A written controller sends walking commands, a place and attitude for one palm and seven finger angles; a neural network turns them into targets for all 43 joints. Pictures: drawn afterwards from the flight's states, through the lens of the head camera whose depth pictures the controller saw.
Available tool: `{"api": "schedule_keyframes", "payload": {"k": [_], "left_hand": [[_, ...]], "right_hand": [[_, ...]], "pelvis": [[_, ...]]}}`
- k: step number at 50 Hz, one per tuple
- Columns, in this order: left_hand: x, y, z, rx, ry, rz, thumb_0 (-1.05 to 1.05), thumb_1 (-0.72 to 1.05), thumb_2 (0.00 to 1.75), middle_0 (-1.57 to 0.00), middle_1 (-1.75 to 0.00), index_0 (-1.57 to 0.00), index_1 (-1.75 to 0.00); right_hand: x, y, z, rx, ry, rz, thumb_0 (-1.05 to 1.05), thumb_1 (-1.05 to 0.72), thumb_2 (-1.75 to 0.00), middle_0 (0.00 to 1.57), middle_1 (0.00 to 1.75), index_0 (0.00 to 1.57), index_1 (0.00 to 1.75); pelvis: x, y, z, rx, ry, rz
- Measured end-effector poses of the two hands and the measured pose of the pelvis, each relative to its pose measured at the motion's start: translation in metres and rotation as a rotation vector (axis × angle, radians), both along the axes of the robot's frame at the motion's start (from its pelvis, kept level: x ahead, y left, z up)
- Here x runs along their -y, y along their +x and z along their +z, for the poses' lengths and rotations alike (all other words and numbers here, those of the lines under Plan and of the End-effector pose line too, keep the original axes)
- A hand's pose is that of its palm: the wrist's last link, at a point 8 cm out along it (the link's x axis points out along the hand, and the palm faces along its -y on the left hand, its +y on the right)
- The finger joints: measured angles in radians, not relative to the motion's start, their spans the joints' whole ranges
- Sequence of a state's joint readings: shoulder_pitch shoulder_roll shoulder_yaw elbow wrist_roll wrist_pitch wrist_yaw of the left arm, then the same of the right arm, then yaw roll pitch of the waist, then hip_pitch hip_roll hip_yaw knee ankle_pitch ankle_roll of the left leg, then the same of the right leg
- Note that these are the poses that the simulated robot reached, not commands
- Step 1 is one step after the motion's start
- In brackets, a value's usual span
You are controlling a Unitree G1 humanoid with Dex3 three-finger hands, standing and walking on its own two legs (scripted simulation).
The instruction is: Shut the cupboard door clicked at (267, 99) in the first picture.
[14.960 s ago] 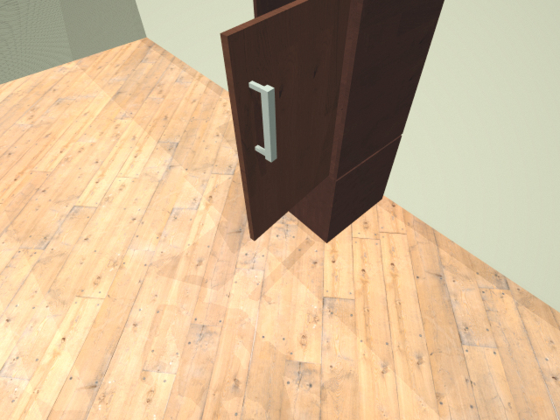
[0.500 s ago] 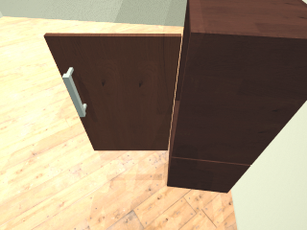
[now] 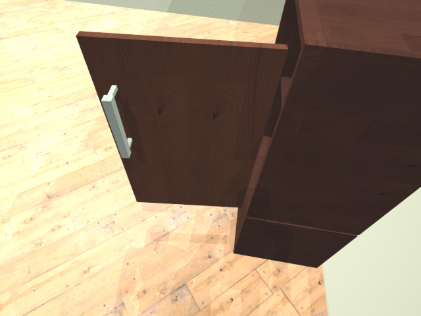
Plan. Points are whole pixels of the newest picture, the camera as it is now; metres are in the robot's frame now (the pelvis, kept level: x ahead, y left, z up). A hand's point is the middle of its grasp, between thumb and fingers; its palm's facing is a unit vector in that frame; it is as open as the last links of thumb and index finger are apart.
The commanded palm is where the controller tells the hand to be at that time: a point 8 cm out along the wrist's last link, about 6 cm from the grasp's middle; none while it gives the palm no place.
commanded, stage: come to a stop and stand still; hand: left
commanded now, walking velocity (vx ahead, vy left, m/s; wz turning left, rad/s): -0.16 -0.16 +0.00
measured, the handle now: (120, 124) +0.48 +0.24 +0.06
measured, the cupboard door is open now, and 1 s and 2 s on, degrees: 97 97 97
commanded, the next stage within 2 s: look again from close up in 0.88 s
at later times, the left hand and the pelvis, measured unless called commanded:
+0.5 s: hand out of the picture +0.06 +0.18 -0.18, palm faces +0.07 -0.98 -0.21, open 7.3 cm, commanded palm none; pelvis +0.00 -0.01 +0.00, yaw +2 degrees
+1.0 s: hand out of the picture -0.05 +0.15 -0.17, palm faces +0.05 -0.98 -0.17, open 7.4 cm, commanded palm none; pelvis +0.00 +0.00 +0.00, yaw +2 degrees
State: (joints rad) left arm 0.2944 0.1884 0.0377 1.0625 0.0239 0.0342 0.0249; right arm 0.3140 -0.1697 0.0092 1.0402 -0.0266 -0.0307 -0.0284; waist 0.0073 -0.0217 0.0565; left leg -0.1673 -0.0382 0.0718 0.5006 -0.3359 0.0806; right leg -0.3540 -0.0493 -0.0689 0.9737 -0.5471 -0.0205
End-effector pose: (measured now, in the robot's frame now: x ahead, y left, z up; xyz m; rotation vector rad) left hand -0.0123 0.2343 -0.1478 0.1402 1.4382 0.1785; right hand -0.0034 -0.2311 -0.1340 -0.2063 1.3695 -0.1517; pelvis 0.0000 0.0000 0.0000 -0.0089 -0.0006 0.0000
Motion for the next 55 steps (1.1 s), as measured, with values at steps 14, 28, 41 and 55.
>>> {"api": "schedule_keyframes", "payload": {"k": [14, 28, 41, 55], "left_hand": [[0.019, 0.103, 0.016, 0.227, 0.048, -0.056, 0.01, 0.91, 0.9, -0.2, -0.3, -0.2, -0.3], [-0.003, 0.043, -0.005, 0.169, 0.004, 0.01, 0.0, 0.92, 0.9, -0.2, -0.3, -0.21, -0.3], [0.013, -0.035, 0.007, -0.019, -0.019, 0.05, 0.01, 0.91, 0.9, -0.19, -0.3, -0.2, -0.3], [0.032, -0.018, 0.007, 0.004, -0.019, 0.019, 0.01, 0.91, 0.9, -0.2, -0.3, -0.2, -0.3]], "right_hand": [[-0.01, 0.023, -0.024, -0.038, 0.095, -0.042, 0.01, -0.9, -0.9, 0.2, 0.3, 0.2, 0.3], [-0.001, 0.046, -0.001, 0.104, -0.007, 0.011, 0.01, -0.92, -0.9, 0.19, 0.3, 0.19, 0.3], [-0.015, 0.005, -0.008, -0.015, 0.051, 0.004, 0.01, -0.93, -0.9, 0.2, 0.3, 0.2, 0.3], [-0.015, 0.013, -0.019, 0.01, 0.076, -0.008, 0.02, -0.93, -0.9, 0.19, 0.3, 0.2, 0.3]], "pelvis": [[0.014, 0.023, -0.004, 0.014, 0.022, 0.027], [-0.001, -0.008, -0.005, 0.039, 0.022, 0.027], [-0.001, -0.005, 0.003, 0.01, 0.021, 0.026], [0.001, 0.007, -0.001, 0.012, 0.008, 0.026]]}}
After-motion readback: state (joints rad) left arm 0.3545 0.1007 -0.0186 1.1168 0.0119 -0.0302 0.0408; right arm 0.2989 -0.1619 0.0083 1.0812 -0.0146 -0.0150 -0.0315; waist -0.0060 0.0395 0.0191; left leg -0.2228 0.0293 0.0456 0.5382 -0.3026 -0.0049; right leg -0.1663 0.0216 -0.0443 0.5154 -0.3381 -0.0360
